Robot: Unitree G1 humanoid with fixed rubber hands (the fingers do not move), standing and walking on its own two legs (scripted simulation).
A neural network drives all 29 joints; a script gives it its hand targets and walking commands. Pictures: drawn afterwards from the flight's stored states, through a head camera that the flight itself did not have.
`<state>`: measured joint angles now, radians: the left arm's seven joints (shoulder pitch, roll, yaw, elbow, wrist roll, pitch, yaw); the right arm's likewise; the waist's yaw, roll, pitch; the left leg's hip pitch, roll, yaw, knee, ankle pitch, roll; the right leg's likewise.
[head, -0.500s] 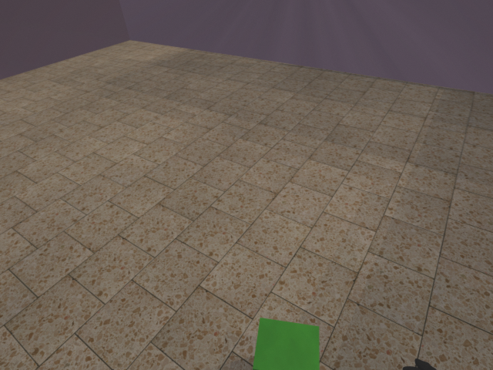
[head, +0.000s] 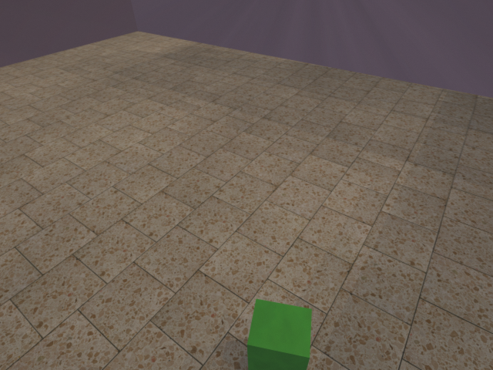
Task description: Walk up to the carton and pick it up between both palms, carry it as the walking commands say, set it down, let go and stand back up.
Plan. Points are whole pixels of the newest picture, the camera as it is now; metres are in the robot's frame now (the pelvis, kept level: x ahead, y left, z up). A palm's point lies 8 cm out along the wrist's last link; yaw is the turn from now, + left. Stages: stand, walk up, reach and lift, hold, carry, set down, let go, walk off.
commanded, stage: stand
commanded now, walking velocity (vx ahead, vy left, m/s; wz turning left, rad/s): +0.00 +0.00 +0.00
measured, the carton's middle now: (278, 345) +0.44 -0.07 -0.62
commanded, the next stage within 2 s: none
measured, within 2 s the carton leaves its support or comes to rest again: neither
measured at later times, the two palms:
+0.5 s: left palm out of the picture +0.04 +0.30 -0.11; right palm out of the picture +0.04 -0.27 -0.10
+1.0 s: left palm out of the picture +0.07 +0.30 -0.10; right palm out of the picture +0.06 -0.26 -0.10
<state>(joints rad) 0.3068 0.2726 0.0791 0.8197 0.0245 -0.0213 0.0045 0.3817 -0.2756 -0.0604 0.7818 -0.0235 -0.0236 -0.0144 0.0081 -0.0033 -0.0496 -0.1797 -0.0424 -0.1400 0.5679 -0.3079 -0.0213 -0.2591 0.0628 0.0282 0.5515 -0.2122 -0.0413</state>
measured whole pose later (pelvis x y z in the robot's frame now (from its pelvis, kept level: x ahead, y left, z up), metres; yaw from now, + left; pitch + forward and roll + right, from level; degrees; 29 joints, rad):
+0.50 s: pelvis -0.02 +0.01 +0.00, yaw +0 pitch -4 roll +0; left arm 0.32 0.30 0.07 0.86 0.02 -0.02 -0.01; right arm 0.36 -0.29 -0.05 0.82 -0.02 -0.03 -0.01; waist 0.02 -0.01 -0.04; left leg -0.21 -0.06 -0.13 0.56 -0.27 -0.01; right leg -0.29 0.05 0.04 0.54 -0.18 -0.03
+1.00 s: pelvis -0.01 +0.01 +0.01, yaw +0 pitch -4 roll +0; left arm 0.25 0.31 0.05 0.90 0.01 -0.02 0.00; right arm 0.29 -0.30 -0.03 0.89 0.00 -0.03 -0.02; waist 0.01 -0.01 0.00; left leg -0.17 -0.06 -0.12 0.51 -0.26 0.00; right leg -0.24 0.04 0.05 0.49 -0.17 -0.02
